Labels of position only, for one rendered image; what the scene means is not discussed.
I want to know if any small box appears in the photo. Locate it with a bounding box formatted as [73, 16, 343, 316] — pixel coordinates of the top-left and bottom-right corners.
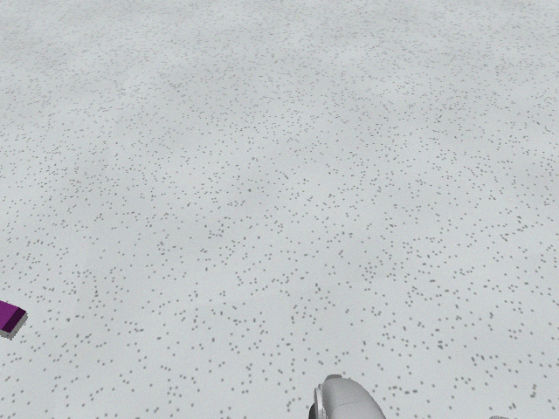
[0, 300, 26, 333]

